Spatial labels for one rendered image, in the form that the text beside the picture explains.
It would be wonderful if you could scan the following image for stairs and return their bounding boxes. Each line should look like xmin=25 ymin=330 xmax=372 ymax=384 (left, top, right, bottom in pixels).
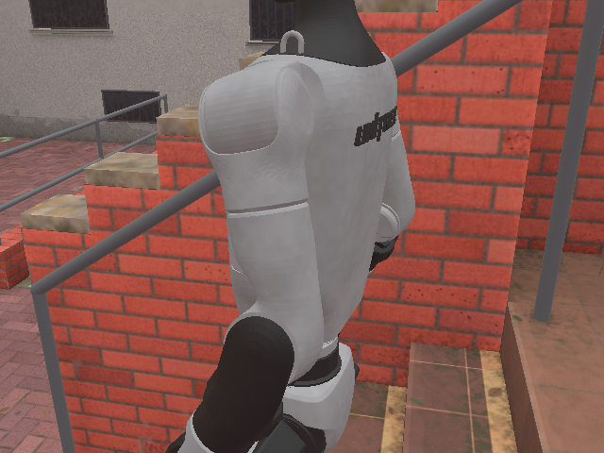
xmin=327 ymin=302 xmax=543 ymax=453

